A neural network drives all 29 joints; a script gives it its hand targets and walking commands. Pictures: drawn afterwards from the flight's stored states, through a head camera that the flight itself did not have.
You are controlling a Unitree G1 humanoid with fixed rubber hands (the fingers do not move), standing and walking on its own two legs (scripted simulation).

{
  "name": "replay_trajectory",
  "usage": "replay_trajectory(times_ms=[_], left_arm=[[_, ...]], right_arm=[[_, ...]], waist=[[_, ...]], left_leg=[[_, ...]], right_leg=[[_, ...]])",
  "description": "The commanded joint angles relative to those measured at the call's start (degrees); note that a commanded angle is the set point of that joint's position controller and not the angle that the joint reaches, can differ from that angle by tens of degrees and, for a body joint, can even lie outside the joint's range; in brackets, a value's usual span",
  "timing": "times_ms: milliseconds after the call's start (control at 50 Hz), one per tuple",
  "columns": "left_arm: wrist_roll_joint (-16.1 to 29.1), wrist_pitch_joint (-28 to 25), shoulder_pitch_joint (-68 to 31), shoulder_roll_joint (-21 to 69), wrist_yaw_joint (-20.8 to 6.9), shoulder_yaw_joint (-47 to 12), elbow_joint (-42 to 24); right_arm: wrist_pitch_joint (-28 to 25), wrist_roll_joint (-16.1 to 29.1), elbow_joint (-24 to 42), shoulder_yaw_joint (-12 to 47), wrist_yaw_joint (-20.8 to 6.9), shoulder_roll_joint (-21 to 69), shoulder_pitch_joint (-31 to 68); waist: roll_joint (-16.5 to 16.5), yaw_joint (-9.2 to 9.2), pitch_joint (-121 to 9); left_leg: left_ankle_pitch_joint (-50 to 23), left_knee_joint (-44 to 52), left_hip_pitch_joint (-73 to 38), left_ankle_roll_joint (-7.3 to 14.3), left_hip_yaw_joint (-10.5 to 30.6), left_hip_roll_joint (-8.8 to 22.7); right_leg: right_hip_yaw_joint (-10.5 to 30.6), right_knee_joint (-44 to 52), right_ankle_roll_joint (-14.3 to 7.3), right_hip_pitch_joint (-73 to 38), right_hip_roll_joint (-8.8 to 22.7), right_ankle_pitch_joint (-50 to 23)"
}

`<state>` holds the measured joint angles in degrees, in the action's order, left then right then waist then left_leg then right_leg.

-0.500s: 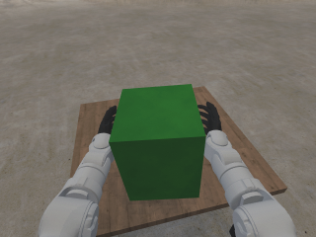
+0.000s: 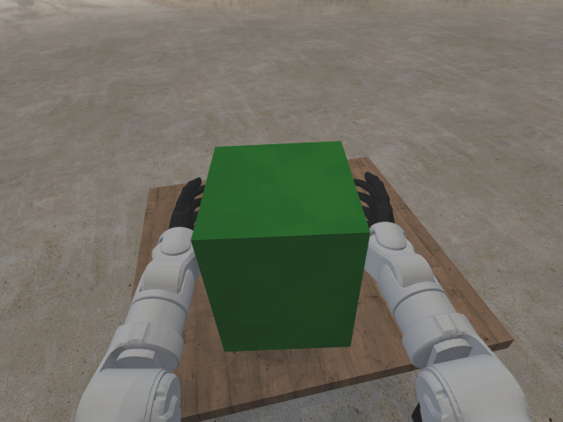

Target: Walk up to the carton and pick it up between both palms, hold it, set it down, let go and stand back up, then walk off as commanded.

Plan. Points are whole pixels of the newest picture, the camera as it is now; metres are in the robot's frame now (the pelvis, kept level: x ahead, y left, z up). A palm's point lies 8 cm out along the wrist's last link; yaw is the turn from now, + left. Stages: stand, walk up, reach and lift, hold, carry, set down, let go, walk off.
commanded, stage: reach and lift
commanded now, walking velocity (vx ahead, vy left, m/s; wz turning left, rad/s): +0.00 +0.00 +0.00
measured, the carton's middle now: (282, 246) +0.39 +0.02 +0.09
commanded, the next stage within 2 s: hold in 0.88 s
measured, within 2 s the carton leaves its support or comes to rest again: neither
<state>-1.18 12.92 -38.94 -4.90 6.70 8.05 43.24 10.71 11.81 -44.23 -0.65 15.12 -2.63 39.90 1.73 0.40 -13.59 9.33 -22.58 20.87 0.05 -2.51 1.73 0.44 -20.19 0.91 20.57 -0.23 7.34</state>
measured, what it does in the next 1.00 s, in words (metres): stands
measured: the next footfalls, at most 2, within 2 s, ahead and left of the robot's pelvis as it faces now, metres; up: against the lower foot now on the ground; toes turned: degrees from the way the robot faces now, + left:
none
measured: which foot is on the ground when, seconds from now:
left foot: down 0.00-1.00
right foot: down 0.00-1.00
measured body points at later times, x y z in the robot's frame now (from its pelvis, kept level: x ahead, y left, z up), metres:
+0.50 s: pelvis +0.01 +0.01 +0.00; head -0.02 +0.01 +0.45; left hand +0.39 +0.17 +0.16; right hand +0.40 -0.12 +0.15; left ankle +0.01 +0.12 -0.74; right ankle +0.02 -0.12 -0.74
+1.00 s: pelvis +0.01 +0.00 +0.01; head -0.03 +0.01 +0.45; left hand +0.39 +0.17 +0.18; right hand +0.40 -0.13 +0.18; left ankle +0.01 +0.12 -0.74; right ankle +0.02 -0.12 -0.74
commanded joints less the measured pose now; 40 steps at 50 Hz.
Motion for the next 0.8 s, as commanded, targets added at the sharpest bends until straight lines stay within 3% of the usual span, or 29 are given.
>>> replay_trajectory(times_ms=[0,20,40,60,80,100,120,160,180,240,260,280,300,360,380,400,420,460,500,540,580,620,640,660,680,700,720,740,780], left_arm=[[-2.4,2.8,-29.0,44.9,-8.7,-17.7,-19.7],[-1.9,3.8,-29.4,46.1,-9.1,-18.5,-22.1],[-1.3,4.5,-29.5,46.4,-9.2,-20.3,-25.7],[-1.8,5.7,-28.8,46.5,-9.4,-20.7,-26.1],[-1.7,6.5,-26.5,46.6,-9.5,-20.8,-29.2],[-1.2,7.4,-27.1,45.8,-10.0,-21.2,-32.0],[-1.2,7.4,-29.0,44.2,-10.1,-20.6,-33.8],[-0.8,9.0,-30.9,45.1,-10.4,-22.9,-35.5],[-0.3,9.3,-29.4,43.8,-10.5,-22.4,-35.2],[0.8,11.1,-31.0,46.7,-10.0,-28.7,-43.5],[1.2,11.6,-28.1,47.2,-9.8,-28.8,-42.7],[-1.0,11.9,-26.5,43.1,-10.5,-24.3,-39.4],[-1.8,12.8,-25.8,44.2,-11.0,-23.3,-37.9],[-4.7,14.7,-22.9,42.7,-11.8,-20.8,-36.9],[-3.8,14.5,-23.5,43.1,-11.7,-22.9,-40.2],[-5.3,15.1,-23.5,42.4,-12.1,-19.6,-36.3],[-4.3,14.7,-25.4,42.2,-12.5,-20.7,-37.7],[-2.3,14.1,-30.2,43.5,-11.7,-24.4,-43.6],[-1.5,14.1,-28.8,44.8,-11.2,-26.0,-40.8],[-2.6,14.0,-29.6,42.7,-11.2,-21.9,-37.5],[-4.6,15.0,-28.4,42.9,-11.7,-22.0,-38.5],[-6.0,15.8,-25.4,41.9,-12.7,-18.3,-32.8],[-6.0,15.9,-28.2,41.6,-13.1,-18.9,-33.4],[-5.7,16.1,-32.1,42.5,-12.7,-18.9,-31.3],[-6.5,15.5,-33.2,41.7,-13.0,-16.6,-31.2],[-6.5,15.4,-34.4,40.7,-13.0,-16.6,-33.3],[-5.2,14.9,-35.6,41.3,-13.0,-18.0,-33.9],[-5.8,15.0,-35.8,40.9,-12.8,-18.5,-33.3],[-4.9,14.3,-40.2,41.0,-11.9,-18.5,-33.5]], right_arm=[[1.8,4.0,25.7,26.4,-8.2,42.4,37.4],[2.2,3.7,24.2,24.4,-8.1,40.1,34.0],[2.3,4.8,27.0,25.4,-7.7,40.8,35.9],[2.6,4.3,27.0,25.5,-7.6,39.1,35.5],[2.8,6.0,30.5,27.3,-7.3,39.4,34.5],[3.9,5.9,27.7,26.9,-6.7,39.4,31.0],[4.0,6.4,29.7,27.8,-6.6,40.5,33.9],[4.2,5.8,33.3,26.2,-6.5,38.4,35.8],[4.4,6.3,35.4,27.7,-6.4,40.0,36.5],[4.6,6.7,38.8,28.0,-6.3,38.9,35.6],[5.2,6.8,39.6,28.0,-5.9,38.1,33.7],[6.0,5.0,35.2,27.5,-6.0,39.1,31.8],[6.7,4.8,34.0,26.1,-6.3,37.8,30.8],[6.6,5.4,35.7,27.8,-6.7,36.6,32.1],[5.6,7.0,39.2,28.9,-6.7,37.6,34.7],[6.3,5.2,34.7,26.6,-6.7,36.7,34.0],[6.1,4.9,37.0,26.4,-6.8,37.6,36.3],[5.1,6.4,39.0,27.5,-7.0,38.8,36.1],[4.4,6.1,41.5,27.6,-7.4,38.4,40.9],[5.3,4.3,36.1,25.7,-7.6,39.1,38.2],[5.5,4.8,32.4,25.3,-7.5,38.3,35.5],[5.6,3.4,32.1,23.5,-7.6,37.3,36.4],[5.2,3.6,33.4,23.3,-7.8,37.8,39.0],[5.0,2.5,29.8,20.1,-8.5,35.6,41.6],[5.5,2.1,26.4,19.1,-8.8,37.2,40.0],[5.1,2.7,26.6,20.1,-9.1,37.7,40.1],[4.0,2.3,30.2,20.8,-9.0,38.7,45.0],[4.4,2.1,28.0,19.9,-9.2,37.7,41.8],[3.9,1.5,25.8,19.4,-10.1,38.9,44.7]], waist=[[-6.6,1.64,-13.1],[-4.9,-1.32,-11.9],[-4.8,-0.34,-14.7],[-2.8,-2.06,-14.3],[-3.9,-1.50,-15.5],[-3.2,-3.03,-11.2],[-4.0,-1.41,-14.5],[-2.1,-4.30,-16.0],[-4.9,-3.32,-14.9],[-0.3,-6.52,-17.3],[-1.0,-6.41,-16.1],[-3.3,-3.61,-10.9],[-3.1,-4.28,-10.1],[-4.0,-2.14,-10.4],[-2.8,-2.28,-13.3],[-3.9,-2.31,-8.6],[-6.0,-2.78,-10.6],[-2.8,-3.12,-14.5],[-2.9,-2.79,-16.8],[-5.4,-0.99,-12.5],[-3.3,-2.43,-8.9],[-6.7,-2.43,-6.9],[-6.0,-1.30,-7.3],[-3.4,-2.77,-5.0],[-4.8,-2.24,-3.4],[-3.6,-1.63,-4.4],[-5.0,-1.26,-8.7],[-3.8,-2.50,-6.3],[-2.6,-1.23,-7.2]], left_leg=[[-16.9,0.9,-22.3,-0.7,5.5,-4.1],[-16.5,1.5,-23.6,-1.2,5.8,-3.7],[-19.5,1.1,-23.9,-1.6,5.8,-4.3],[-21.6,0.9,-23.5,-2.2,6.3,-4.0],[-24.6,0.7,-25.4,-2.0,5.8,-4.2],[-24.3,0.8,-24.7,-2.4,6.5,-3.7],[-26.4,0.3,-25.7,-2.1,5.8,-4.1],[-26.2,0.5,-26.7,-2.9,6.2,-4.1],[-26.4,0.4,-24.9,-2.1,5.9,-4.5],[-29.4,-0.8,-26.5,-4.4,6.9,-3.6],[-30.8,-0.7,-26.6,-4.7,6.9,-3.5],[-26.5,0.3,-24.9,-3.2,6.0,-4.4],[-24.7,1.5,-24.5,-3.1,5.8,-4.1],[-25.0,1.4,-24.7,-2.3,5.4,-4.0],[-24.9,1.0,-25.5,-2.3,4.9,-4.7],[-22.7,2.3,-24.4,-2.1,5.0,-4.3],[-23.1,2.1,-24.0,-2.2,4.7,-4.4],[-23.4,1.4,-25.0,-3.1,5.0,-4.1],[-21.9,1.3,-26.0,-2.9,5.2,-4.1],[-16.6,3.0,-24.1,-1.9,3.7,-4.4],[-17.5,3.0,-24.8,-2.4,4.0,-4.1],[-12.5,5.0,-23.3,-0.8,3.4,-4.4],[-9.5,5.2,-22.1,-1.0,2.9,-4.2],[-4.8,6.2,-20.4,-1.4,3.7,-3.5],[-4.0,6.9,-19.7,-1.0,3.2,-3.7],[-4.3,6.7,-19.2,-0.9,2.7,-3.9],[-4.5,6.6,-19.6,-0.5,2.8,-4.2],[-3.1,6.9,-19.3,-1.3,2.4,-4.2],[-0.2,7.5,-18.5,-1.0,3.2,-3.4]], right_leg=[[-1.2,5.6,1.2,-17.3,-5.5,-7.2],[-1.4,5.8,1.0,-16.4,-5.3,-7.3],[-1.3,5.4,1.2,-18.6,-5.3,-9.6],[-1.5,5.3,0.6,-19.6,-5.6,-11.8],[-1.5,5.2,0.9,-21.9,-5.9,-15.2],[-1.8,5.1,1.3,-20.9,-5.7,-14.9],[-1.9,4.7,1.6,-21.8,-6.0,-16.6],[-2.0,5.1,1.5,-21.2,-5.7,-15.3],[-2.0,5.1,1.4,-21.9,-5.7,-16.7],[-2.9,3.1,1.3,-22.5,-6.1,-17.8],[-2.9,3.7,1.0,-22.8,-6.5,-18.6],[-2.1,5.4,1.7,-22.4,-5.1,-16.9],[-2.4,5.4,1.4,-22.4,-5.3,-15.4],[-2.8,5.0,1.5,-25.6,-5.4,-17.3],[-2.9,4.9,1.8,-25.5,-5.4,-17.7],[-2.6,5.6,1.5,-24.6,-5.2,-14.7],[-3.3,5.2,1.7,-25.9,-5.5,-15.8],[-3.3,4.2,1.4,-25.4,-5.6,-15.2],[-3.8,4.5,1.2,-22.8,-5.5,-13.7],[-2.8,5.8,1.1,-22.1,-5.0,-9.1],[-3.2,5.5,1.3,-21.7,-4.9,-10.5],[-3.7,6.9,1.7,-21.5,-4.6,-6.8],[-3.4,6.8,1.6,-21.9,-4.4,-4.0],[-3.5,6.5,0.3,-19.8,-4.2,1.0],[-3.2,6.8,0.7,-20.3,-4.0,1.8],[-2.5,6.9,0.6,-20.9,-3.7,1.1],[-3.3,6.5,1.1,-21.3,-3.6,1.0],[-3.4,6.8,1.2,-20.3,-3.9,1.8],[-3.6,6.2,0.5,-19.0,-3.3,4.5]])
